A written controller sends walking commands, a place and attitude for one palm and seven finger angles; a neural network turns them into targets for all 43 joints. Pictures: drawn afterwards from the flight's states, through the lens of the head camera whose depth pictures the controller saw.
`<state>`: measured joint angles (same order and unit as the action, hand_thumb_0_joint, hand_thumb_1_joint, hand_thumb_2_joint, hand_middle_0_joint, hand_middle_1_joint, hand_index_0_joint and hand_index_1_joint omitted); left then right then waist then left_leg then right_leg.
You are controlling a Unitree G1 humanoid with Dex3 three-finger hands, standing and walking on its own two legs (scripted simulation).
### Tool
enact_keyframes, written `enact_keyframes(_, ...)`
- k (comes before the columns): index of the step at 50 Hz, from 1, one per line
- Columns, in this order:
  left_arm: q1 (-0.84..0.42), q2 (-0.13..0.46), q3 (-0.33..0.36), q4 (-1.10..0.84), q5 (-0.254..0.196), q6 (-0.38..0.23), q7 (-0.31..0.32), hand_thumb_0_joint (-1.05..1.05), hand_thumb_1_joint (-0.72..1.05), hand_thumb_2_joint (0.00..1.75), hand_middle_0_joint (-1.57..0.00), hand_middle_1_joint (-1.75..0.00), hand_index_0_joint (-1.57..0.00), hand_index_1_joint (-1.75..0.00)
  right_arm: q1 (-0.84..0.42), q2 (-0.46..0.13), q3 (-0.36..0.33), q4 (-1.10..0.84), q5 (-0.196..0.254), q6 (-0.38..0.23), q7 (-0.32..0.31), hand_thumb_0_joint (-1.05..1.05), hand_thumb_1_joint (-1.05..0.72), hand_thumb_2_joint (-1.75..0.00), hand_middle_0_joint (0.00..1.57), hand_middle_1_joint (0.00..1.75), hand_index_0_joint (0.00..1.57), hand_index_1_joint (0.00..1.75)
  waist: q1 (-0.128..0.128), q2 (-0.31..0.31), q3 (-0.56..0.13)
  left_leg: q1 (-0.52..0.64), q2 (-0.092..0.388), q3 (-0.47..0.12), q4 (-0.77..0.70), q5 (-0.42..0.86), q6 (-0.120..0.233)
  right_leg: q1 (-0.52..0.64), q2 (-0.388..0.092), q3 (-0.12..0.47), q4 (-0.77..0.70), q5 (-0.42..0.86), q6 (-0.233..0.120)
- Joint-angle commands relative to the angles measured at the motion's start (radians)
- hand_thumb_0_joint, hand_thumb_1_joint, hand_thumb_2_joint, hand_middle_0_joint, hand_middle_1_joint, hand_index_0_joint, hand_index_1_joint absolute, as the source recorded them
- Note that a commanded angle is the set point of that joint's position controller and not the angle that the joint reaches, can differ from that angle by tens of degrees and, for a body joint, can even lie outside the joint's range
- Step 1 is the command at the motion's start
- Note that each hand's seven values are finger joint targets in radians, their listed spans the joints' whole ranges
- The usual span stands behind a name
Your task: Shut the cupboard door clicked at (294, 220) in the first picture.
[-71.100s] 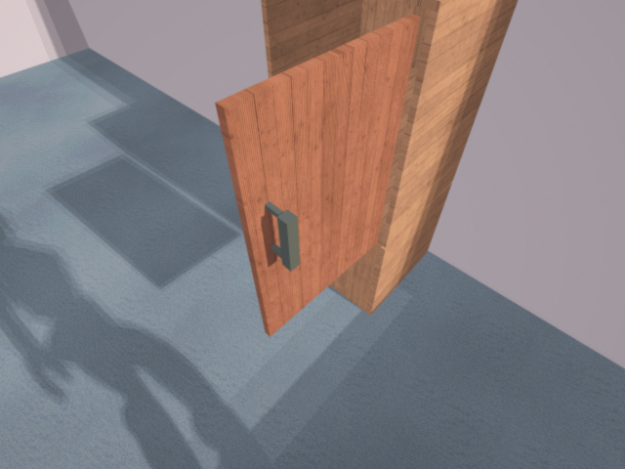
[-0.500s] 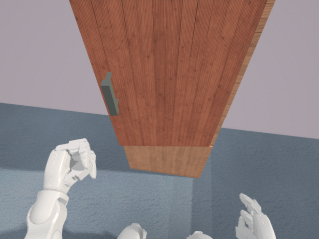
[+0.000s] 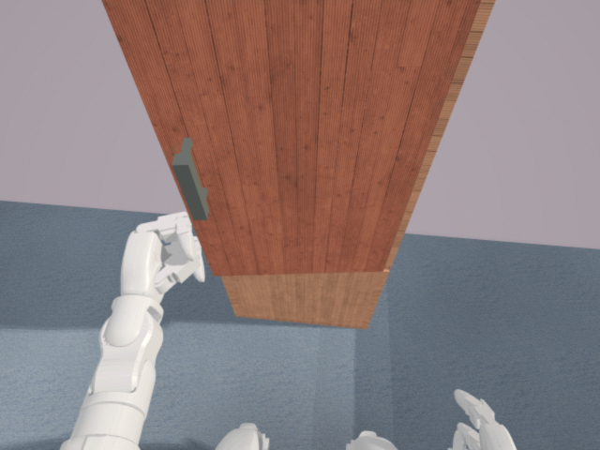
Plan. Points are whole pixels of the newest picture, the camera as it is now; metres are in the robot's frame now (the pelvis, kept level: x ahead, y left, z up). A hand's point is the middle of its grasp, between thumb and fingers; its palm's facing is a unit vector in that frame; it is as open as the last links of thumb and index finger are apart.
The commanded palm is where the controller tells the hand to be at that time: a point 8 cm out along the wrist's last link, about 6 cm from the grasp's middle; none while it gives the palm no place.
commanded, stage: bring the fist close to the handle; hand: left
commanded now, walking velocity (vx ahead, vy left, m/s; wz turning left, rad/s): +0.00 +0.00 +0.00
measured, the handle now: (194, 179) +0.48 +0.18 +0.07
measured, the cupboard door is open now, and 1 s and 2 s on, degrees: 8 7 0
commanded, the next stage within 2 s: push the door shut along its arc in 0.66 s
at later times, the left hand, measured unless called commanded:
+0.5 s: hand (213, 225) +0.39 +0.14 +0.07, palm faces +0.06 -1.00 -0.01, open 3.1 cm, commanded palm +0.37 +0.19 +0.07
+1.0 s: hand (216, 212) +0.41 +0.14 +0.07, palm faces +0.00 -1.00 -0.03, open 3.1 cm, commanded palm +0.40 +0.19 +0.07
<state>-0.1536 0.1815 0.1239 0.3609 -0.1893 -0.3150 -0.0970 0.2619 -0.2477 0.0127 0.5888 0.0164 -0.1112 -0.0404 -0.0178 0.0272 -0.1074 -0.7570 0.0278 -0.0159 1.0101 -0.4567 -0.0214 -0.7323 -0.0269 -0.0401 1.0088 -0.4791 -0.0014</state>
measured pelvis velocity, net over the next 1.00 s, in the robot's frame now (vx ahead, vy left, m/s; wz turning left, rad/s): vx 0.00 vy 0.00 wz -0.01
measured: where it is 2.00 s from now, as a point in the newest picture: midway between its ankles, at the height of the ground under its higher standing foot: outside the picture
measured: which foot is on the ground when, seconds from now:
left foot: down 0.00-1.00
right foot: down 0.00-1.00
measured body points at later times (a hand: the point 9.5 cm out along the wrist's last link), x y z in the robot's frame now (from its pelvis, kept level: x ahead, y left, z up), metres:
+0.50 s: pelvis +0.00 +0.00 +0.00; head +0.06 -0.01 +0.45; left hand +0.39 +0.19 +0.07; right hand +0.09 -0.26 -0.11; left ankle +0.02 +0.13 -0.67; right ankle +0.01 -0.12 -0.67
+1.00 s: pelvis +0.00 +0.00 +0.00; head +0.06 -0.01 +0.44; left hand +0.41 +0.19 +0.08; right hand +0.10 -0.26 -0.12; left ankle +0.02 +0.13 -0.67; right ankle +0.01 -0.12 -0.67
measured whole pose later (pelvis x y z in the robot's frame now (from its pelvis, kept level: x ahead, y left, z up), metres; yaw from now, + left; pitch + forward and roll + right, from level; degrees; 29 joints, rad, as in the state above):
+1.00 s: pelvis +0.00 +0.00 +0.00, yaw -1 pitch +14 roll +0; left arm -0.52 0.22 0.19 0.80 -0.14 -0.42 -0.09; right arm 0.28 -0.24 0.00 0.63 0.01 -0.04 -0.02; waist -0.06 0.02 -0.11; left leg -0.81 0.03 0.00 1.00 -0.44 -0.02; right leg -0.79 -0.02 -0.03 1.00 -0.46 0.00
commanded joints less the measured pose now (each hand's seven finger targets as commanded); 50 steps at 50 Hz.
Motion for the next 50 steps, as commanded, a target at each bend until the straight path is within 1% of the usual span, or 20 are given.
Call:
enact_keyframes(1,-0.302,0.156,0.089,-0.157,-0.004,-0.076,0.02,0.0,0.9,0.9,-1.3,-1.5,-1.3,-1.5,-0.009,-0.122,-0.052,-0.133,-0.004,-0.033,-0.006,0.0,-0.9,-0.9,0.2,0.3,0.2,0.3,0.001,-0.04,-0.315,0.146,-0.033,0.019,-0.139,0.245,0.036,0.188,0.026,0.024,-0.154,0.322,-0.011)
enact_keyframes(3,-0.342,0.106,0.037,-0.148,0.003,-0.082,0.022,0.0,0.9,0.9,-1.3,-1.5,-1.3,-1.5,-0.003,-0.116,-0.051,-0.131,-0.004,-0.028,0.0,0.0,-0.9,-0.9,0.2,0.3,0.2,0.3,-0.012,-0.015,-0.316,0.167,-0.031,0.019,-0.142,0.259,0.034,0.172,0.029,0.014,-0.147,0.34,-0.013)
enact_keyframes(5,-0.365,0.139,0.069,-0.095,0.006,-0.085,0.032,0.0,0.9,0.9,-1.3,-1.5,-1.3,-1.5,0.012,-0.124,-0.054,-0.12,-0.005,-0.02,0.001,0.0,-0.9,-0.9,0.2,0.3,0.2,0.3,-0.015,-0.04,-0.297,0.151,-0.029,0.015,-0.14,0.254,0.035,0.165,0.032,0.014,-0.152,0.335,-0.013)
enact_keyframes(8,-0.449,0.103,0.035,-0.059,0.016,-0.095,0.042,0.0,0.9,0.9,-1.3,-1.5,-1.3,-1.5,0.013,-0.12,-0.055,-0.111,-0.004,-0.013,0.007,0.0,-0.9,-0.9,0.2,0.3,0.2,0.3,-0.031,-0.027,-0.282,0.157,-0.028,0.017,-0.143,0.233,0.033,0.137,0.031,0.014,-0.158,0.318,-0.012)
enact_keyframes(10,-0.471,0.118,0.051,-0.038,0.021,-0.103,0.053,0.0,0.9,0.9,-1.3,-1.5,-1.3,-1.5,0.025,-0.125,-0.058,-0.109,-0.008,-0.009,0.006,0.0,-0.9,-0.9,0.2,0.3,0.2,0.3,-0.03,-0.038,-0.306,0.158,-0.031,0.017,-0.14,0.236,0.036,0.147,0.033,0.016,-0.158,0.318,-0.011)
enact_keyframes(13,-0.549,0.14,0.075,0.044,0.028,-0.112,0.064,0.0,0.9,0.9,-1.3,-1.5,-1.3,-1.5,0.03,-0.124,-0.056,-0.089,-0.01,0.0,0.007,0.0,-0.9,-0.9,0.2,0.3,0.2,0.3,-0.039,-0.065,-0.287,0.122,-0.031,0.02,-0.14,0.195,0.035,0.141,0.029,0.026,-0.168,0.287,-0.007)
enact_keyframes(16,-0.527,0.15,0.087,0.054,0.037,-0.127,0.063,0.0,0.9,0.9,-1.3,-1.5,-1.3,-1.5,0.031,-0.122,-0.058,-0.099,-0.011,0.008,0.011,0.0,-0.9,-0.9,0.2,0.3,0.2,0.3,-0.019,-0.013,-0.334,0.139,-0.034,0.031,-0.143,0.219,0.036,0.163,0.029,0.029,-0.161,0.314,-0.012)
enact_keyframes(18,-0.533,0.139,0.084,0.076,0.033,-0.132,0.061,0.0,0.9,0.9,-1.3,-1.5,-1.3,-1.5,0.038,-0.122,-0.059,-0.098,-0.011,0.013,0.015,0.0,-0.9,-0.9,0.2,0.3,0.2,0.3,-0.021,-0.028,-0.329,0.134,-0.033,0.031,-0.145,0.217,0.036,0.164,0.032,0.027,-0.163,0.316,-0.011)
enact_keyframes(20,-0.542,0.177,0.113,0.082,0.033,-0.139,0.061,0.0,0.9,0.9,-1.3,-1.5,-1.3,-1.5,0.049,-0.129,-0.06,-0.1,-0.013,0.02,0.012,0.0,-0.9,-0.9,0.2,0.3,0.2,0.3,-0.018,-0.054,-0.334,0.124,-0.033,0.028,-0.148,0.227,0.038,0.182,0.034,0.028,-0.162,0.325,-0.012)
enact_keyframes(21,-0.54,0.145,0.088,0.081,0.032,-0.14,0.058,0.0,0.9,0.9,-1.3,-1.5,-1.3,-1.5,0.041,-0.123,-0.061,-0.103,-0.01,0.02,0.014,0.0,-0.9,-0.9,0.2,0.3,0.2,0.3,-0.021,-0.036,-0.335,0.128,-0.034,0.036,-0.149,0.218,0.038,0.178,0.032,0.031,-0.166,0.322,-0.009)
enact_keyframes(23,-0.564,0.147,0.091,0.094,0.028,-0.145,0.057,0.0,0.9,0.9,-1.3,-1.5,-1.3,-1.5,0.046,-0.125,-0.061,-0.095,-0.012,0.022,0.014,0.0,-0.9,-0.9,0.2,0.3,0.2,0.3,-0.03,-0.053,-0.32,0.118,-0.033,0.035,-0.147,0.198,0.039,0.167,0.032,0.033,-0.172,0.303,-0.007)
enact_keyframes(25,-0.578,0.19,0.122,0.094,0.03,-0.155,0.056,0.0,0.9,0.9,-1.3,-1.5,-1.3,-1.5,0.052,-0.132,-0.064,-0.095,-0.011,0.026,0.009,0.0,-0.9,-0.9,0.2,0.3,0.2,0.3,-0.03,-0.063,-0.322,0.112,-0.034,0.033,-0.148,0.193,0.041,0.172,0.034,0.036,-0.175,0.29,-0.007)
enact_keyframes(27,-0.607,0.138,0.074,0.077,0.032,-0.162,0.051,0.0,0.9,0.9,-1.3,-1.5,-1.3,-1.5,0.051,-0.125,-0.065,-0.089,-0.011,0.023,0.012,0.0,-0.9,-0.9,0.2,0.3,0.2,0.3,-0.037,-0.028,-0.34,0.141,-0.032,0.034,-0.146,0.213,0.04,0.159,0.033,0.032,-0.167,0.318,-0.009)
enact_keyframes(31,-0.603,0.149,0.084,0.101,0.033,-0.162,0.052,0.0,0.9,0.9,-1.3,-1.5,-1.3,-1.5,0.062,-0.131,-0.068,-0.078,-0.011,0.023,0.012,0.0,-0.9,-0.9,0.2,0.3,0.2,0.3,-0.043,-0.037,-0.335,0.151,-0.027,0.025,-0.146,0.225,0.038,0.141,0.036,0.021,-0.161,0.324,-0.01)
enact_keyframes(32,-0.602,0.124,0.064,0.094,0.032,-0.162,0.052,0.0,0.9,0.9,-1.3,-1.5,-1.3,-1.5,0.06,-0.127,-0.067,-0.082,-0.012,0.023,0.014,0.0,-0.9,-0.9,0.2,0.3,0.2,0.3,-0.04,-0.022,-0.336,0.15,-0.03,0.028,-0.147,0.221,0.038,0.144,0.036,0.024,-0.163,0.324,-0.009)
enact_keyframes(38,-0.593,0.16,0.099,0.124,0.038,-0.155,0.061,0.0,0.9,0.9,-1.3,-1.5,-1.3,-1.5,0.056,-0.128,-0.063,-0.087,-0.012,0.033,0.013,0.0,-0.9,-0.9,0.2,0.3,0.2,0.3,-0.035,-0.053,-0.318,0.126,-0.03,0.029,-0.154,0.204,0.039,0.152,0.035,0.024,-0.167,0.308,-0.008)
enact_keyframes(45,-0.763,0.192,0.086,0.169,0.045,-0.177,0.018,0.0,0.9,0.9,-1.3,-1.5,-1.3,-1.5,0.07,-0.135,-0.065,-0.065,-0.011,0.031,0.002,0.0,-0.9,-0.9,0.2,0.3,0.2,0.3,-0.067,-0.006,-0.359,0.161,-0.029,0.017,-0.128,0.22,0.041,0.115,0.039,0.028,-0.147,0.322,-0.012)
enact_keyframes(47,-0.787,0.162,0.063,0.212,0.04,-0.171,0.001,0.0,0.9,0.9,-1.3,-1.5,-1.3,-1.5,0.072,-0.132,-0.063,-0.058,-0.008,0.03,0.007,0.0,-0.9,-0.9,0.2,0.3,0.2,0.3,-0.069,0.016,-0.356,0.169,-0.028,0.014,-0.13,0.222,0.035,0.097,0.038,0.021,-0.144,0.322,-0.014)
enact_keyframes(48,-0.779,0.183,0.085,0.247,0.037,-0.166,-0.006,0.0,0.9,0.9,-1.3,-1.5,-1.3,-1.5,0.079,-0.138,-0.066,-0.055,-0.008,0.033,0.007,0.0,-0.9,-0.9,0.2,0.3,0.2,0.3,-0.068,-0.026,-0.357,0.158,-0.026,0.013,-0.125,0.222,0.036,0.099,0.038,0.021,-0.145,0.322,-0.013)
enact_keyframes(50,-0.823,0.195,0.088,0.278,0.035,-0.16,-0.023,0.0,0.9,0.9,-1.3,-1.5,-1.3,-1.5,0.092,-0.141,-0.064,-0.054,-0.008,0.034,0.006,0.0,-0.9,-0.9,0.2,0.3,0.2,0.3,-0.074,-0.012,-0.359,0.145,-0.031,0.013,-0.118,0.232,0.039,0.097,0.04,0.026,-0.139,0.337,-0.014)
